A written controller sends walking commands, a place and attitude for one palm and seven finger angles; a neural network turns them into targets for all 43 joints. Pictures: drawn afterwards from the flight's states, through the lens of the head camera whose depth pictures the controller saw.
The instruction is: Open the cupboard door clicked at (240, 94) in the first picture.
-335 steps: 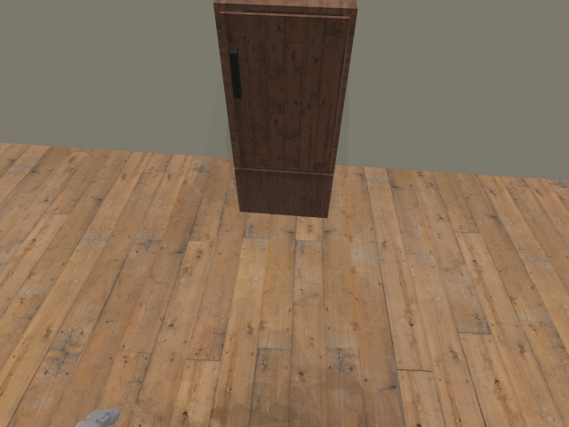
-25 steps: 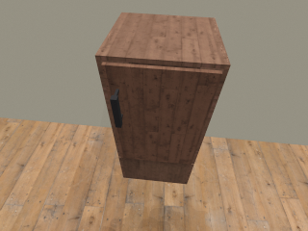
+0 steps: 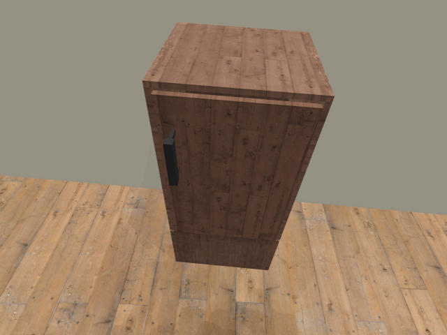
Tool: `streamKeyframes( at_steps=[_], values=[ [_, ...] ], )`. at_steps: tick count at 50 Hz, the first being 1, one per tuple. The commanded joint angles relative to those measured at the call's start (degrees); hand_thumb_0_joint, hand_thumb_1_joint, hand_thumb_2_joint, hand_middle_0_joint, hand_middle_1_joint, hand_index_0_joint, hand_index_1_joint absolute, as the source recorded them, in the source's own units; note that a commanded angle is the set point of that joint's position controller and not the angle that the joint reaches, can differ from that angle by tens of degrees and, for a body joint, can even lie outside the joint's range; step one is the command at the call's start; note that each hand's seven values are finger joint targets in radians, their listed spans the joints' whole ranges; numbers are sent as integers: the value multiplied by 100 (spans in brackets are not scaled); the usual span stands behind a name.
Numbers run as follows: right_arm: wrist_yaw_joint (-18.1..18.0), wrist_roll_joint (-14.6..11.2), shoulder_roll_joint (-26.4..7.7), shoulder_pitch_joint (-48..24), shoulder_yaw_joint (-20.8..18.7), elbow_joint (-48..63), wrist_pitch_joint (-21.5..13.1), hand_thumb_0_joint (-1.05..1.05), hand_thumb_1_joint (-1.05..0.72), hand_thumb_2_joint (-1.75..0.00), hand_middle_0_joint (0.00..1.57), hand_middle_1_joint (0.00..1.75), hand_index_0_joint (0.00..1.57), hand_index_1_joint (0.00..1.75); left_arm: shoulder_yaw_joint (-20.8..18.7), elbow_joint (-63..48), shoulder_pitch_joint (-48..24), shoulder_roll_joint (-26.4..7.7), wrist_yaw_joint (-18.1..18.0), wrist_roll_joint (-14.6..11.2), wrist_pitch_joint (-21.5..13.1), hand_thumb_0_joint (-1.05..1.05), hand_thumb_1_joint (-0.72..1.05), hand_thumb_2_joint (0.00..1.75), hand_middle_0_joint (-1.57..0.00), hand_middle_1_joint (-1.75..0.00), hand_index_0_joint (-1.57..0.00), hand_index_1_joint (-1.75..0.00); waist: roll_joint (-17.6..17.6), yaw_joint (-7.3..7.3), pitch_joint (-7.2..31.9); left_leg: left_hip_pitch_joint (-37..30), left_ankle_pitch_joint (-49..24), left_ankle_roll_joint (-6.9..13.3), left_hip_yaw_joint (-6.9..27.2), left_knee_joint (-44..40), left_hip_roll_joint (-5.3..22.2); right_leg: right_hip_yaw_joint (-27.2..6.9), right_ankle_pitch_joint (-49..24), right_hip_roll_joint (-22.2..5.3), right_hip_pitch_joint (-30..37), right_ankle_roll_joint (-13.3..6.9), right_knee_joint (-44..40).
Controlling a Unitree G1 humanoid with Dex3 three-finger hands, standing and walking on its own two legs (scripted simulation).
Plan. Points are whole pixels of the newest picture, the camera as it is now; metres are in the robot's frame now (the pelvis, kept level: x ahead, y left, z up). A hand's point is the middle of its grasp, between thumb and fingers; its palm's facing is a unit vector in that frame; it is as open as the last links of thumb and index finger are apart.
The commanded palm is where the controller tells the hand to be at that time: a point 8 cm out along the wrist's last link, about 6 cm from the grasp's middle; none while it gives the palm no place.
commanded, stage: come to a stop and stand still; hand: left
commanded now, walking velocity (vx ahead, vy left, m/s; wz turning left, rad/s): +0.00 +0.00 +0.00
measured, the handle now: (173, 157) +0.54 +0.16 -0.02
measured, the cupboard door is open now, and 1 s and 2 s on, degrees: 0 0 0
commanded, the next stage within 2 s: look again from close up in 0.64 s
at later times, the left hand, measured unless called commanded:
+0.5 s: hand out of the picture +0.00 +0.26 -0.15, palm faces -0.01 -0.96 -0.27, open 7.3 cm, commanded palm none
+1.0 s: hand out of the picture -0.06 +0.23 -0.16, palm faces -0.01 -0.98 -0.22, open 7.3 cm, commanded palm none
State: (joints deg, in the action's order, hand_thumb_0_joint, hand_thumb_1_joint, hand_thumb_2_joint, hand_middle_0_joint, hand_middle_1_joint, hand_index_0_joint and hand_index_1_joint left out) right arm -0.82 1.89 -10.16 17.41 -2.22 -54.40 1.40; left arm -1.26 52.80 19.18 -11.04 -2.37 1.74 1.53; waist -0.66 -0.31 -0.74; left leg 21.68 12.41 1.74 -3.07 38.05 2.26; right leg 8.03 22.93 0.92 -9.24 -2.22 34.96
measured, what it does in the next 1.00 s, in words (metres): stands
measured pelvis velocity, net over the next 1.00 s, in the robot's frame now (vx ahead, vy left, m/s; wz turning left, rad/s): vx -0.02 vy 0.04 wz -0.03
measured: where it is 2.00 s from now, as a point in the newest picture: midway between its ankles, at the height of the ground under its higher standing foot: outside the picture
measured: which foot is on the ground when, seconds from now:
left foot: down 0.00-1.00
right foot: down 0.00-1.00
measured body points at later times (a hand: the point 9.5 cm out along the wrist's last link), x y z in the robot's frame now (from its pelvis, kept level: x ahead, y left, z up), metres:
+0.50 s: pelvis -0.01 +0.05 +0.02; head -0.02 +0.06 +0.47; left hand +0.00 +0.31 -0.13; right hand +0.04 -0.22 -0.12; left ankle +0.07 +0.10 -0.72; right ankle -0.04 -0.09 -0.72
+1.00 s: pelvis -0.02 +0.04 +0.02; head -0.03 +0.05 +0.47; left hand -0.06 +0.28 -0.14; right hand +0.01 -0.21 -0.13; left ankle +0.07 +0.10 -0.72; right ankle -0.04 -0.09 -0.72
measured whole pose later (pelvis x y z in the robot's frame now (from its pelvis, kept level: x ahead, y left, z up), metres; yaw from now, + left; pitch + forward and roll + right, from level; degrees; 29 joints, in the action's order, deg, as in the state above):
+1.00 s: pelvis -0.02 +0.04 +0.02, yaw -2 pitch -2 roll -1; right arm 0.3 0.5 -12.0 13.7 -1.0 -62.5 0.8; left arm 0.5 61.8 23.3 -11.7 -1.7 1.5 0.5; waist 0.1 0.7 0.0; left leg 15.1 3.6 4.7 -6.9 19.9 -2.0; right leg 4.7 14.2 -2.6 -7.0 1.6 23.3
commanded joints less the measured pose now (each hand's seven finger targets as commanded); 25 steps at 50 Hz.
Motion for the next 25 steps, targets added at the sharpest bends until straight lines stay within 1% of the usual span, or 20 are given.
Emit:
streamKeyframes(
  at_steps=[1, 2, 3, 4, 5, 6, 8, 9, 10, 11, 13, 15, 18, 19, 20, 23, 25],
  values=[
    [-38, -38, -575, 75, -59, 418, -206, 0, -90, -90, 20, 30, 20, 30, -156, -520, 119, -607, -56, -25, -110, 0, 90, 90, -20, -30, -20, -30, -480, 63, -428, -447, -1106, 182, 644, -930, 486, -717, -993, -627, -753, -154, -700],
    [-50, -52, -696, -5, -82, 423, -193, 0, -90, -90, 20, 30, 20, 30, -157, -503, 167, -647, -48, -35, -91, 0, 90, 90, -20, -30, -20, -30, -752, 106, -542, -213, -719, 275, 935, -1205, 595, -646, -526, -495, -705, -75, -722],
    [-56, -56, -814, -124, -93, 442, -184, 0, -90, -90, 20, 30, 20, 30, -161, -464, 205, -716, -32, -44, -95, 0, 90, 90, -20, -30, -20, -30, -785, 154, -608, -8, -116, 321, 1112, -1467, 636, -640, -338, -444, -577, -43, -798],
    [-55, -58, -900, -193, -113, 479, -186, 0, -90, -90, 20, 30, 20, 30, -175, -439, 199, -789, -15, -45, -113, 0, 90, 90, -20, -30, -20, -30, -671, 166, -609, 99, 305, 317, 1177, -1617, 616, -668, -344, -445, -455, -52, -859],
    [-40, -57, -903, -188, -105, 489, -203, 0, -90, -90, 20, 30, 20, 30, -170, -434, 207, -791, -3, -38, -135, 0, 90, 90, -20, -30, -20, -30, -577, 184, -472, 76, 350, 301, 1148, -1655, 590, -667, -433, -474, -286, -52, -907],
    [-34, -51, -932, -153, -112, 470, -212, 0, -90, -90, 20, 30, 20, 30, -185, -426, 161, -821, 4, -43, -142, 0, 90, 90, -20, -30, -20, -30, -392, 140, -268, -23, 461, 276, 1156, -1701, 573, -668, -426, -482, -210, -66, -886],
    [-24, -48, -971, -159, -129, 444, -217, 0, -90, -90, 20, 30, 20, 30, -180, -405, 107, -806, 18, -50, -150, 0, 90, 90, -20, -30, -20, -30, -243, 113, -77, -226, 766, 250, 1168, -1853, 558, -663, -383, -489, -239, -68, -908],
    [-19, -54, -1005, -175, -136, 422, -224, 0, -90, -90, 20, 30, 20, 30, -181, -398, 101, -821, 29, -48, -161, 0, 90, 90, -20, -30, -20, -30, -218, 105, 20, -321, 806, 245, 1159, -1907, 567, -653, -416, -505, -226, -60, -936],
    [-11, -60, -1008, -165, -136, 406, -234, 0, -90, -90, 20, 30, 20, 30, -175, -394, 110, -823, 33, -39, -166, 0, 90, 90, -20, -30, -20, -30, -276, 111, 112, -382, 776, 251, 1191, -1985, 586, -635, -455, -500, -148, -42, -940],
    [-8, -61, -1056, -198, -141, 390, -236, 0, -90, -90, 20, 30, 20, 30, -180, -378, 99, -843, 38, -36, -161, 0, 90, 90, -20, -30, -20, -30, -213, 104, 130, -416, 873, 241, 1208, -2066, 597, -622, -440, -493, -162, -35, -936],
    [-3, -69, -1148, -279, -169, 350, -236, 0, -90, -90, 20, 30, 20, 30, -187, -320, 96, -898, 47, -26, -162, 0, 90, 90, -20, -30, -20, -30, -173, 96, 57, -427, 1081, 225, 1235, -2223, 606, -616, -394, -500, -199, -41, -1007],
    [11, -81, -1218, -345, -176, 314, -244, 0, -90, -90, 20, 30, 20, 30, -181, -263, 125, -959, 56, -15, -173, 0, 90, 90, -20, -30, -20, -30, -227, 108, 44, -502, 1168, 206, 1212, -2335, 604, -613, -410, -527, -213, -34, -1064],
    [19, -89, -1282, -453, -189, 228, -243, 0, -90, -90, 20, 30, 20, 30, -174, -136, 137, -1015, 58, -6, -196, 0, 90, 90, -20, -30, -20, -30, 3, 89, -79, -568, 1085, 168, 1084, -2326, 560, -681, -455, -607, -293, -40, -1258],
    [23, -94, -1299, -453, -185, 194, -238, 0, -90, -90, 20, 30, 20, 30, -169, -106, 153, -1036, 58, -3, -198, 0, 90, 90, -20, -30, -20, -30, 5, 69, -124, -579, 1128, 144, 1071, -2360, 537, -700, -377, -613, -341, -47, -1302],
    [29, -97, -1282, -441, -177, 166, -239, 0, -90, -90, 20, 30, 20, 30, -168, -76, 184, -1051, 56, 1, -201, 0, 90, 90, -20, -30, -20, -30, -45, 72, -61, -679, 1059, 143, 1077, -2371, 541, -704, -433, -619, -320, -42, -1309],
    [35, -105, -1358, -544, -177, 90, -216, 0, -90, -90, 20, 30, 20, 30, -144, 59, 267, -1087, 60, 6, -192, 0, 90, 90, -20, -30, -20, -30, -11, 66, -224, -653, 1251, 95, 1034, -2478, 522, -706, -275, -637, -434, -28, -1411],
    [44, -107, -1331, -531, -159, 28, -196, 0, -90, -90, 20, 30, 20, 30, -122, 142, 358, -1072, 61, 12, -183, 0, 90, 90, -20, -30, -20, -30, -92, 57, -171, -733, 1351, 74, 1042, -2545, 524, -689, -225, -622, -462, -8, -1416]
  ],
)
